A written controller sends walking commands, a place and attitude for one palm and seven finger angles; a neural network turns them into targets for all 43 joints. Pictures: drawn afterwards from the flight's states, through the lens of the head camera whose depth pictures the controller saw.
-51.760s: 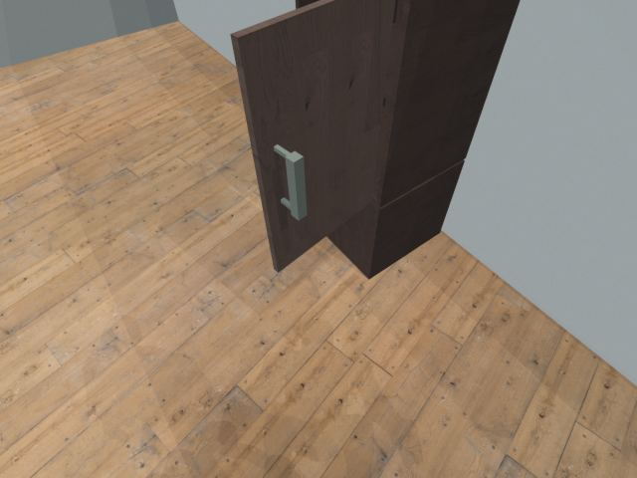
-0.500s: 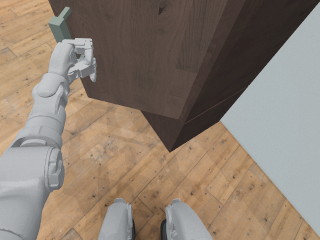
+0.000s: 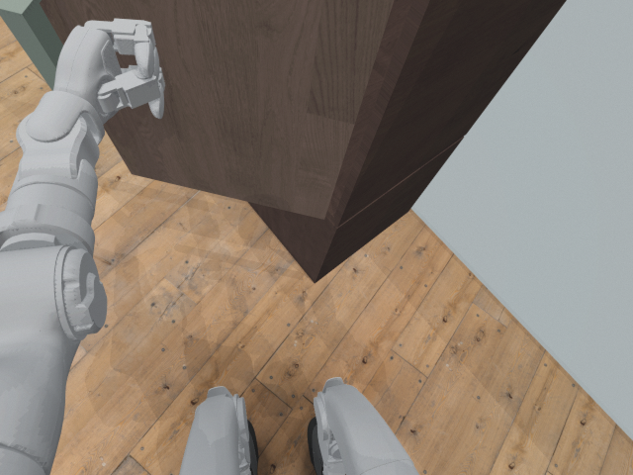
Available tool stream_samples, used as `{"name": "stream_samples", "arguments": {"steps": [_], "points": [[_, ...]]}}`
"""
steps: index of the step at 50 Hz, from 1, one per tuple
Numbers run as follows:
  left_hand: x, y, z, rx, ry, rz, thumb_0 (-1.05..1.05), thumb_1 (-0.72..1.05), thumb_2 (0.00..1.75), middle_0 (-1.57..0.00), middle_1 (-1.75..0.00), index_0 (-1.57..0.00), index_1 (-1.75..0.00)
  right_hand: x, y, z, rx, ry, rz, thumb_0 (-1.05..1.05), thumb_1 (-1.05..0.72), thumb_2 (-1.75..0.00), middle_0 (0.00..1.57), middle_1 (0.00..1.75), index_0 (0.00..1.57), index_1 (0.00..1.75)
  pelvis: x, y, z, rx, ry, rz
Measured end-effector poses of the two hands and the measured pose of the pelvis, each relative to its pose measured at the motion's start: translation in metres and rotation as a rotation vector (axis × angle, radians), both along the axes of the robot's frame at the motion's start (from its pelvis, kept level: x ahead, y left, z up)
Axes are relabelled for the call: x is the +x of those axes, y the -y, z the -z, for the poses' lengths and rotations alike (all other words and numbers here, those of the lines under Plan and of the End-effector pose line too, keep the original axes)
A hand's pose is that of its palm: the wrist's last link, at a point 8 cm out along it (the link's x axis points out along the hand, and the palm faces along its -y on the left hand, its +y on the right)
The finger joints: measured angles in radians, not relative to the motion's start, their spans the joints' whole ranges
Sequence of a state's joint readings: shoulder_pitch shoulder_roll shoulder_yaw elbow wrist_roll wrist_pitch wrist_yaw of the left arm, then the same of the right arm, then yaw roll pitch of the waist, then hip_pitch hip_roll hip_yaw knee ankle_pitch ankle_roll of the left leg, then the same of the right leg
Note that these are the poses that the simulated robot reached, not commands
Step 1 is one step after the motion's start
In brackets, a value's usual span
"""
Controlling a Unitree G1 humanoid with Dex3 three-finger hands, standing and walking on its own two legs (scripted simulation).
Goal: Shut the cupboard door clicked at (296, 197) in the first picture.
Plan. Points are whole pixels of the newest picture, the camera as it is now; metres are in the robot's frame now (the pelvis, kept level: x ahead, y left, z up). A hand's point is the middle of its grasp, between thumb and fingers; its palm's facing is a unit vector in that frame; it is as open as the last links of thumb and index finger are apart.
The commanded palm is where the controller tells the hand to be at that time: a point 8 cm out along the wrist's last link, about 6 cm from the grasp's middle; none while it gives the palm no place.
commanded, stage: push the door shut along its arc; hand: left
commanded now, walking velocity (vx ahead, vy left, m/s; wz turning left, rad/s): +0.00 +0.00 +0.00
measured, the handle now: (68, 56) +0.60 +0.21 +0.09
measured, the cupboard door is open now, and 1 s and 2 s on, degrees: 39 29 29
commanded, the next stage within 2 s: pull the fist back off the door in 0.28 s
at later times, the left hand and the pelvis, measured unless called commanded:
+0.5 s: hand (170, 58) +0.58 +0.10 +0.10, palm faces -0.08 -0.99 +0.10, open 3.1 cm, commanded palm +0.58 +0.10 +0.09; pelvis -0.01 +0.00 -0.02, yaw +0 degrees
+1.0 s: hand (189, 85) +0.55 +0.08 +0.09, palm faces +0.11 -0.99 -0.04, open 3.1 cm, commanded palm +0.50 +0.12 +0.09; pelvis +0.02 -0.02 +0.03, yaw +1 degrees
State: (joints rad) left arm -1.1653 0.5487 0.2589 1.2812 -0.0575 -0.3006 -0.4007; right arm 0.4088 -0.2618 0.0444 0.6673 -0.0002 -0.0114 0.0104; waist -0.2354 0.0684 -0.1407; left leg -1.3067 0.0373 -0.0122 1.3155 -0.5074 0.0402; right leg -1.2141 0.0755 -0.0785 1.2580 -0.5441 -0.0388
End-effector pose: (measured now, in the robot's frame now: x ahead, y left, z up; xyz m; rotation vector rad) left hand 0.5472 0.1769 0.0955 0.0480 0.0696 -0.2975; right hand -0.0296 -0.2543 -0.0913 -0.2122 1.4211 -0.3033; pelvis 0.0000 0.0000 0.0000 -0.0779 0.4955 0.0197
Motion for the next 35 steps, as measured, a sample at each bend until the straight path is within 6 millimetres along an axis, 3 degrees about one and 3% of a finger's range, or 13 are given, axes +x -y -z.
{"name": "stream_samples", "arguments": {"steps": [13,20,25,28,35], "points": [[0.009,0.007,-0.003,-0.004,-0.02,0.05,0.02,0.9,0.96,-1.3,-1.5,-1.3,-1.5,0.013,0.021,0.001,-0.074,0.035,-0.058,0.01,-0.9,-0.9,0.21,0.3,0.21,0.3,-0.006,0.006,0.008,-0.014,-0.016,-0.018],[0.016,0.015,-0.004,-0.01,-0.008,0.066,0.04,0.94,0.99,-1.3,-1.5,-1.3,-1.5,0.012,0.023,0.006,-0.097,0.057,-0.068,0.0,-0.9,-0.9,0.21,0.3,0.21,0.3,-0.011,0.006,0.016,-0.02,-0.031,-0.018],[0.02,0.021,0.003,-0.136,-0.024,-0.219,0.04,0.84,0.94,-1.3,-1.5,-1.3,-1.5,0.004,0.011,0.009,-0.046,0.032,-0.097,0.0,-0.9,-0.9,0.2,0.3,0.2,0.3,-0.013,0.005,0.019,-0.02,-0.05,-0.017],[0.02,0.027,0.006,-0.099,0.005,-0.395,0.02,0.81,0.92,-1.3,-1.5,-1.29,-1.5,-0.005,0.0,0.011,0.011,0.007,-0.101,0.0,-0.9,-0.9,0.2,0.3,0.2,0.3,-0.013,0.005,0.018,-0.016,-0.06,-0.015],[0.017,0.045,0.005,0.03,0.056,-0.415,0.01,0.91,0.94,-1.3,-1.5,-1.29,-1.5,-0.035,-0.021,0.008,0.117,-0.079,-0.006,0.0,-0.9,-0.9,0.2,0.3,0.2,0.3,-0.007,0.007,0.007,0.001,-0.049,-0.006]]}}
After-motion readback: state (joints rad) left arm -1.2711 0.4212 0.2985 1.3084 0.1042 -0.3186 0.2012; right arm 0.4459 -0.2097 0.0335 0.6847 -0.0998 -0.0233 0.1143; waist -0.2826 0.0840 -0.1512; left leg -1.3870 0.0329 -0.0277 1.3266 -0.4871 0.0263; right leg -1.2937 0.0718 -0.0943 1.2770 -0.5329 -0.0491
